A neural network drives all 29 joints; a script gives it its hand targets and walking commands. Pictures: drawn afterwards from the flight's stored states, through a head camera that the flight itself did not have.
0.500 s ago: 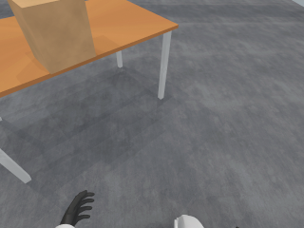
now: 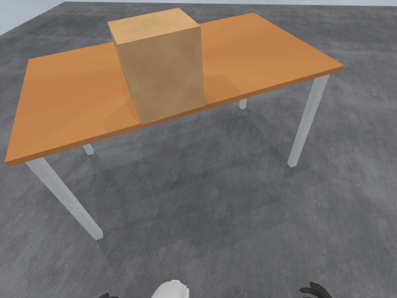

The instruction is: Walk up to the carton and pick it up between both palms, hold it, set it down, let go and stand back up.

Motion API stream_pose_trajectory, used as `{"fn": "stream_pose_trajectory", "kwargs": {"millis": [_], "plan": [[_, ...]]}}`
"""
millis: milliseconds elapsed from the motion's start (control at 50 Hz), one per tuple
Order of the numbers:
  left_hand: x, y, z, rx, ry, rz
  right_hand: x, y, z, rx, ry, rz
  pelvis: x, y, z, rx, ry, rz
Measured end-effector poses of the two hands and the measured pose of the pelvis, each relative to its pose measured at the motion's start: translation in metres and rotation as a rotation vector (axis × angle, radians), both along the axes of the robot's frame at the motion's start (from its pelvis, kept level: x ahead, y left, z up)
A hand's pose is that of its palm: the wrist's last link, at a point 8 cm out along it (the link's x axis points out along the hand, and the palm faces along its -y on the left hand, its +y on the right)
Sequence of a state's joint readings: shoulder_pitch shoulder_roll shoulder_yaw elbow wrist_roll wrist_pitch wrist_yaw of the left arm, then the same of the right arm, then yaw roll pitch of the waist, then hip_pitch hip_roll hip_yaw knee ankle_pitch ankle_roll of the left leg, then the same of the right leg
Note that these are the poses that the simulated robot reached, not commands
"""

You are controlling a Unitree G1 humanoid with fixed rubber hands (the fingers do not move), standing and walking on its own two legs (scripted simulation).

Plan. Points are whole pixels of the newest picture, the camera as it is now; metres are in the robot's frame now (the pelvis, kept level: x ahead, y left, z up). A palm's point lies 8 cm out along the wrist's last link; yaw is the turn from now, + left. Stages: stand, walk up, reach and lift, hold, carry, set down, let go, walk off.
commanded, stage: walk up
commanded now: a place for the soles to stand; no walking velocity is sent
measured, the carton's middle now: (160, 67) +0.82 +0.17 +0.07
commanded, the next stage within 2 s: none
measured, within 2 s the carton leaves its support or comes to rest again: neither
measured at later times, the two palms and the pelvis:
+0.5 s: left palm (96, 229) +0.31 +0.29 -0.10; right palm (281, 236) +0.29 -0.16 -0.09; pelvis +0.20 +0.06 +0.00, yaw +9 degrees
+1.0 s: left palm (103, 218) +0.34 +0.28 -0.10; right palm (252, 168) +0.51 -0.13 -0.11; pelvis +0.33 +0.05 +0.00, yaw +10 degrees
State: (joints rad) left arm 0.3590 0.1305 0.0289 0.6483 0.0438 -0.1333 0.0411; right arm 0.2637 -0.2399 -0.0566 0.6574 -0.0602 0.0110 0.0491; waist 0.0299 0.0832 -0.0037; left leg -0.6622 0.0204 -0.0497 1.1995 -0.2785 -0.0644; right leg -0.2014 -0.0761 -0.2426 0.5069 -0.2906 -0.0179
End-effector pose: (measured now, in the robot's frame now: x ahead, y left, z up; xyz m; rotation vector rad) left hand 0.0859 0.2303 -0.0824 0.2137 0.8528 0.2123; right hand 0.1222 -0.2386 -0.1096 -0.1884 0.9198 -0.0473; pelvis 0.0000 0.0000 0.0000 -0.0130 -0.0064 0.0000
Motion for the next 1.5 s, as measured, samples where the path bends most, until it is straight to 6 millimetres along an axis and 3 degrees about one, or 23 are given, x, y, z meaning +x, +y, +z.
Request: {"fn": "stream_pose_trajectory", "kwargs": {"millis": [60, 120, 200, 240, 280, 360, 440, 520, 600, 700, 760, 920, 980, 1060, 1140, 1300, 1500], "plan": [[-0.009, 0.014, -0.007, -0.005, 0.078, 0.052, 0.054, 0.026, 0.008, 0.033, -0.056, 0.057, 0.023, 0.006, 0.002, -0.003, 0.003, 0.03], [-0.006, 0.027, -0.017, -0.026, 0.124, 0.099, 0.104, 0.06, 0.013, 0.06, -0.1, 0.136, 0.048, 0.014, -0.001, -0.014, 0.007, 0.057], [0.016, 0.053, -0.037, -0.049, 0.16, 0.149, 0.166, 0.101, 0.016, 0.056, -0.159, 0.209, 0.09, 0.034, -0.014, -0.029, 0.017, 0.084], [0.032, 0.067, -0.052, -0.059, 0.184, 0.147, 0.189, 0.113, 0.011, 0.032, -0.191, 0.207, 0.109, 0.046, -0.026, -0.018, 0.015, 0.102], [0.055, 0.074, -0.057, -0.074, 0.192, 0.124, 0.197, 0.114, 0.007, 0.016, -0.193, 0.158, 0.123, 0.054, -0.029, -0.013, 0.006, 0.119], [0.126, 0.077, -0.041, -0.101, 0.099, 0.068, 0.185, 0.097, 0.012, -0.04, -0.115, 0.045, 0.151, 0.062, -0.016, -0.006, 0.004, 0.142], [0.19, 0.07, -0.02, -0.123, 0.008, 0.015, 0.172, 0.082, 0.018, -0.074, -0.032, -0.008, 0.177, 0.065, -0.002, 0.003, 0.015, 0.152], [0.235, 0.057, -0.012, -0.143, -0.026, -0.012, 0.169, 0.072, 0.018, -0.085, 0.035, -0.034, 0.204, 0.063, 0.004, 0.011, 0.025, 0.16], [0.273, 0.041, -0.009, -0.148, -0.042, -0.038, 0.183, 0.063, 0.009, -0.064, 0.074, -0.047, 0.232, 0.059, 0.002, 0.028, 0.026, 0.155], [0.312, 0.028, -0.012, -0.101, -0.079, -0.023, 0.218, 0.052, -0.018, -0.015, 0.103, -0.034, 0.272, 0.046, -0.013, 0.037, 0.016, 0.153], [0.31, 0.03, -0.012, -0.084, -0.073, 0.058, 0.247, 0.058, -0.025, -0.006, 0.126, 0.034, 0.288, 0.041, -0.014, 0.03, 0.006, 0.169], [0.258, 0.045, -0.01, -0.052, 0.097, 0.221, 0.352, 0.087, -0.004, 0.023, 0.014, 0.148, 0.32, 0.045, 0.001, 0.027, 0.003, 0.183], [0.256, 0.051, -0.015, -0.062, 0.129, 0.23, 0.38, 0.106, 0.001, 0.044, -0.033, 0.153, 0.327, 0.049, 0.0, 0.018, 0.004, 0.175], [0.271, 0.065, -0.03, -0.092, 0.122, 0.221, 0.402, 0.133, 0.002, 0.045, -0.073, 0.171, 0.333, 0.058, -0.009, -0.006, -0.003, 0.168], [0.293, 0.074, -0.039, -0.129, 0.099, 0.189, 0.407, 0.148, 0.009, 0.035, -0.089, 0.167, 0.336, 0.066, -0.011, 0.005, -0.011, 0.156], [0.317, 0.076, -0.031, -0.147, 0.085, 0.112, 0.414, 0.146, 0.023, 0.044, -0.122, 0.117, 0.342, 0.08, -0.002, 0.0, -0.01, 0.14], [0.326, 0.086, -0.028, -0.134, 0.088, 0.087, 0.387, 0.14, 0.013, 0.037, -0.053, 0.074, 0.343, 0.09, 0.0, 0.004, -0.011, 0.125]]}}
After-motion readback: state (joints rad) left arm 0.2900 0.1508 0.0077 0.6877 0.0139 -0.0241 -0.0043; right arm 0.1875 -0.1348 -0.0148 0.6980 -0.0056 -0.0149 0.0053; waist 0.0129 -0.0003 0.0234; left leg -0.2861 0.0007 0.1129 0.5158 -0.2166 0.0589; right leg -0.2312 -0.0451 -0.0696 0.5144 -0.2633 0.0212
